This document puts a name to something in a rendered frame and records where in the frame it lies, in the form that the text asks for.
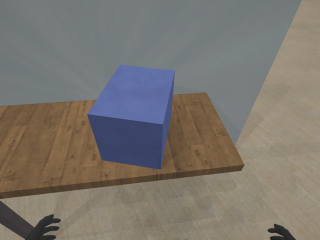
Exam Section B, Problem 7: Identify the right robot hand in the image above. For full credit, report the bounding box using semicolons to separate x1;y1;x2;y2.
267;224;296;240

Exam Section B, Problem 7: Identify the table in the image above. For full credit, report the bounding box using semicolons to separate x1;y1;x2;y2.
0;92;245;239

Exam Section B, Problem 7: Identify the left robot hand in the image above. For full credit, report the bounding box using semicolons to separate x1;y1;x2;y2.
25;214;61;240

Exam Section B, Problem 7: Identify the carton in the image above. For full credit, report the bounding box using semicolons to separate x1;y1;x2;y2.
87;65;175;170

